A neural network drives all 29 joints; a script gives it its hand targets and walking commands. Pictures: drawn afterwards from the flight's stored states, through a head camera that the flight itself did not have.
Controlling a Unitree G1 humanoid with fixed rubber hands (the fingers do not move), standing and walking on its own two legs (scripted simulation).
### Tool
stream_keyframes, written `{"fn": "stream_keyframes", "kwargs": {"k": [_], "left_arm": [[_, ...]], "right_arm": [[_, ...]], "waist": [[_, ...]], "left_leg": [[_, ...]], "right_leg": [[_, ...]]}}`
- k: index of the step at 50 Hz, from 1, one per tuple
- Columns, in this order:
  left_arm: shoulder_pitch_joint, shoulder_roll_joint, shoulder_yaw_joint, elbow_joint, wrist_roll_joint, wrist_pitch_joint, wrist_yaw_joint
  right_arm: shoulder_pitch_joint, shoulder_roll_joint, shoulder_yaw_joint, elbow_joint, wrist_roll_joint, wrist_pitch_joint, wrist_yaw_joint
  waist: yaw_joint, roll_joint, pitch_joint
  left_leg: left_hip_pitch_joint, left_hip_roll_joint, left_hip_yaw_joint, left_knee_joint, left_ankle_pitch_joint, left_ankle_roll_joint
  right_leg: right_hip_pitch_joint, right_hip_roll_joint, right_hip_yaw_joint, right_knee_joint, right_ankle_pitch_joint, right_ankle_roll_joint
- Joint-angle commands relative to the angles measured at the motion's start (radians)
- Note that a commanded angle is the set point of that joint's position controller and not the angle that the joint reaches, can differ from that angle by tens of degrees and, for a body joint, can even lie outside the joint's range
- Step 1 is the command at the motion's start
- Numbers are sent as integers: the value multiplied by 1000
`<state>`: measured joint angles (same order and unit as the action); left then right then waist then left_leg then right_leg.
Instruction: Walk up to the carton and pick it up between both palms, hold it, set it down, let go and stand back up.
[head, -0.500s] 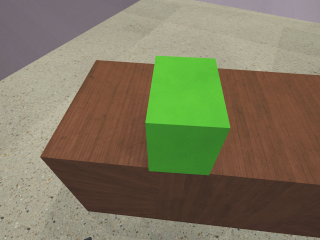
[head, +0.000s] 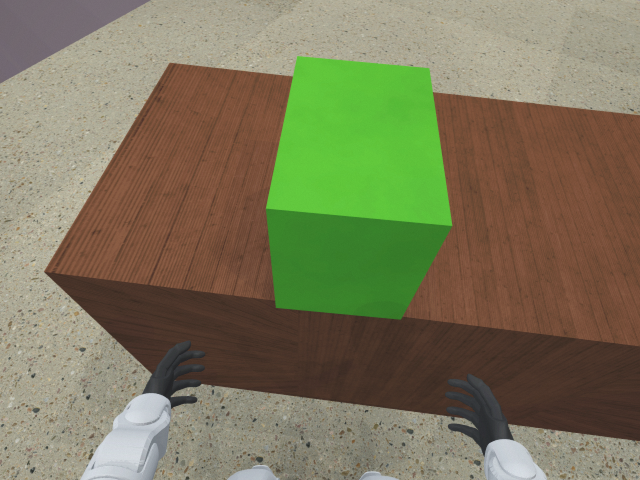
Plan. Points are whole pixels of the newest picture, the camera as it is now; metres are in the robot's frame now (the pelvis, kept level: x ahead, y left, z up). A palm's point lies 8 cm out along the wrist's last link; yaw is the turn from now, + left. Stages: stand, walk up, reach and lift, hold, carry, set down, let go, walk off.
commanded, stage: reach and lift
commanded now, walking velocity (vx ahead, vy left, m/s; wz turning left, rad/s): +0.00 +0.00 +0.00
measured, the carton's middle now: (350, 191) +0.52 -0.02 +0.01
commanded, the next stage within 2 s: none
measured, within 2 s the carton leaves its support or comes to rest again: neither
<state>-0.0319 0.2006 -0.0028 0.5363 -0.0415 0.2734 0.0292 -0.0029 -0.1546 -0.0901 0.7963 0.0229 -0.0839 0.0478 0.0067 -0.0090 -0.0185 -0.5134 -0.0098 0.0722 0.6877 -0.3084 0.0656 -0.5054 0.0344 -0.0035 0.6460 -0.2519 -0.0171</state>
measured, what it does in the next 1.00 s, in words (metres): stands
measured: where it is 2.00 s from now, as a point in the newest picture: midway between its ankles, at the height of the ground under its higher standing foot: outside the picture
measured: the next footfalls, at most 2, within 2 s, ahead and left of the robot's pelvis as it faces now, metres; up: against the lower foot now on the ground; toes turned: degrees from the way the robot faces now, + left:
none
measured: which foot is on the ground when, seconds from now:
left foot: down 0.00-1.00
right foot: down 0.00-1.00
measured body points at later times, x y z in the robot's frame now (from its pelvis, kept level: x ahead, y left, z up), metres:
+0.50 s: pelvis +0.03 -0.04 +0.02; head +0.03 -0.03 +0.47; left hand +0.22 +0.23 -0.04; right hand +0.21 -0.21 -0.06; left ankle +0.02 +0.08 -0.72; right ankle +0.03 -0.11 -0.72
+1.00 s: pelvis +0.04 +0.00 +0.02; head +0.03 +0.01 +0.47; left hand +0.24 +0.23 -0.03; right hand +0.26 -0.21 -0.04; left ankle +0.02 +0.08 -0.72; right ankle +0.03 -0.11 -0.72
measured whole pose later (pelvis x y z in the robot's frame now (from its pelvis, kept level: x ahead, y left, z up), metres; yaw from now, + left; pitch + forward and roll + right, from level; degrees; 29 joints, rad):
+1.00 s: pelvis +0.04 +0.00 +0.02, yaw +0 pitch +3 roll -1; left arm 0.12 0.23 -0.10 0.68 -0.18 -0.33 0.05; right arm 0.08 -0.14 -0.04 0.77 0.13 -0.35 0.02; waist 0.03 0.00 -0.08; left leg -0.28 -0.01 0.06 0.52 -0.30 0.05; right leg -0.26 0.04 0.01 0.45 -0.25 -0.02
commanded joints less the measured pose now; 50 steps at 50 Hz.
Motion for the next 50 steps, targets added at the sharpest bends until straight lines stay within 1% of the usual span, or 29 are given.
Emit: {"fn": "stream_keyframes", "kwargs": {"k": [1,2,3,4,5,7,8,9,11,13,14,16,18,20,21,22,24,25,27,28,30,32,34,36,37,40,43,47,50], "left_arm": [[236,77,90,-89,101,-73,-58],[196,107,84,-37,85,-68,-55],[158,146,117,-6,71,-65,-52],[116,174,136,11,61,-59,-50],[66,190,155,19,58,-54,-53],[-47,205,162,14,63,-58,-58],[-90,212,151,3,60,-71,-59],[-123,217,136,-14,49,-94,-60],[-154,230,101,-61,5,-161,-71],[-135,247,81,-96,-47,-225,-88],[-106,257,83,-102,-62,-249,-98],[-16,278,98,-90,-66,-277,-117],[101,294,123,-50,-53,-294,-133],[209,297,150,2,-43,-313,-143],[248,293,158,24,-44,-324,-146],[275,286,161,39,-46,-336,-149],[291,266,153,51,-46,-356,-152],[277,258,145,48,-44,-362,-151],[227,243,116,20,-50,-369,-143],[198,233,99,-5,-59,-374,-136],[138,213,65,-73,-81,-394,-120],[72,201,22,-152,-108,-434,-89],[46,189,-24,-206,-122,-485,-47],[41,182,-56,-211,-133,-526,-7],[45,181,-65,-195,-139,-538,8],[71,176,-74,-103,-152,-555,28],[91,151,-68,6,-149,-590,32],[98,107,-51,70,-130,-679,29],[86,91,-42,65,-119,-745,23]], "right_arm": [[138,-41,82,84,50,-192,-72],[91,-20,96,56,6,-196,-79],[45,11,99,5,-29,-186,-87],[-2,47,99,-46,-57,-169,-94],[-32,83,95,-99,-80,-149,-99],[-40,144,75,-186,-106,-108,-108],[-22,157,69,-218,-108,-94,-115],[4,159,68,-244,-103,-86,-123],[73,148,69,-271,-79,-92,-148],[116,126,74,-255,-41,-112,-173],[128,118,79,-235,-21,-124,-182],[157,121,101,-191,15,-152,-196],[193,127,145,-162,44,-190,-204],[222,115,198,-156,63,-235,-204],[233,106,219,-159,69,-255,-201],[242,99,233,-164,71,-274,-198],[246,85,238,-177,70,-296,-189],[238,80,231,-190,68,-295,-182],[215,68,199,-234,59,-274,-167],[203,60,178,-263,52,-263,-159],[162,38,131,-309,44,-249,-144],[107,-3,75,-326,37,-245,-120],[77,-50,30,-322,45,-248,-85],[56,-72,2,-300,57,-246,-54],[51,-71,-5,-282,61,-242,-43],[42,-46,0,-210,73,-235,-27],[37,-35,22,-142,89,-257,-19],[20,-70,51,-117,126,-327,-23],[-1,-104,59,-124,157,-398,-37]], "waist": [[25,123,-202],[33,96,-64],[46,16,27],[55,-40,93],[62,-85,122],[66,-114,115],[58,-110,90],[45,-99,53],[4,-63,-40],[-20,-4,-154],[-24,22,-206],[-16,52,-272],[4,54,-284],[26,36,-256],[33,25,-228],[36,15,-191],[43,5,-110],[50,2,-73],[64,1,-2],[65,5,28],[56,30,56],[34,83,43],[20,135,14],[16,154,-18],[15,150,-31],[16,106,-66],[27,69,-97],[40,47,-140],[33,30,-169]], "left_leg": [[537,58,-138,-230,485,-136],[436,41,-121,-245,340,-118],[352,27,-93,-262,210,-86],[280,24,-71,-279,126,-60],[240,32,-55,-298,67,-49],[181,45,-37,-290,-2,-42],[172,46,-32,-279,-9,-38],[170,48,-28,-272,0,-33],[213,54,-27,-257,29,-17],[254,55,-26,-245,78,0],[255,49,-26,-242,107,4],[236,34,-33,-243,172,-2],[228,18,-46,-254,234,-22],[251,5,-55,-261,295,-42],[268,3,-59,-267,307,-50],[287,4,-61,-275,304,-55],[330,11,-58,-294,291,-60],[347,18,-51,-303,284,-62],[354,38,-32,-325,247,-66],[345,49,-24,-336,214,-69],[293,61,-16,-361,117,-74],[238,73,-23,-384,-5,-79],[206,85,-49,-395,-86,-94],[187,95,-86,-399,-141,-106],[181,96,-96,-396,-149,-109],[186,88,-92,-362,-81,-104],[206,77,-90,-309,72,-96],[260,55,-102,-234,346,-104],[275,36,-100,-206,466,-113]], "right_leg": [[139,13,57,-314,146,-72],[126,0,47,-324,106,-62],[144,-21,60,-337,66,-40],[147,-46,85,-349,33,-13],[148,-67,118,-366,-37,12],[176,-119,207,-394,-201,45],[200,-138,231,-390,-222,55],[227,-149,242,-377,-209,62],[251,-164,245,-339,-120,64],[306,-165,232,-285,75,60],[356,-161,225,-256,197,61],[465,-154,216,-221,407,68],[537,-145,199,-217,549,73],[541,-125,171,-233,615,68],[524,-114,158,-244,617,62],[497,-104,145,-258,596,54],[431,-83,116,-295,496,29],[397,-72,105,-318,416,14],[332,-49,86,-361,209,-14],[304,-35,77,-373,109,-26],[293,-15,61,-362,-6,-37],[311,2,44,-314,-41,-41],[343,14,29,-262,-28,-44],[364,13,24,-229,-15,-44],[367,7,25,-221,-9,-44],[335,-13,35,-223,1,-42],[292,-21,46,-232,44,-44],[296,-2,68,-237,194,-55],[339,17,83,-226,332,-54]]}}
